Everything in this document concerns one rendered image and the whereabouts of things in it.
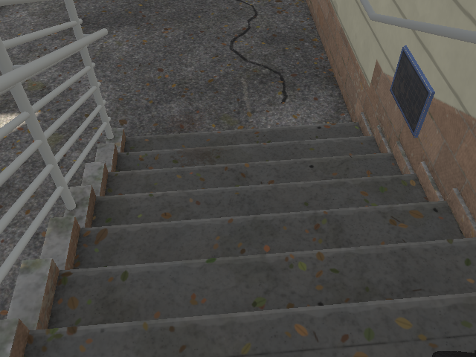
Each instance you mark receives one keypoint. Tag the stairs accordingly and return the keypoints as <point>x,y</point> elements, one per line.
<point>292,241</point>

